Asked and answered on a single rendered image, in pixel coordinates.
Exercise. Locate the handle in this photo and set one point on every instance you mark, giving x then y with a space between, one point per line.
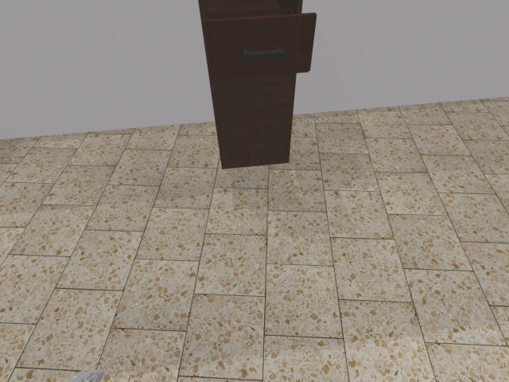
263 55

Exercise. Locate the cabinet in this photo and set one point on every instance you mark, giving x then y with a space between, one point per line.
253 114

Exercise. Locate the drawer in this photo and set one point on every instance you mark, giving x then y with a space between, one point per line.
229 32

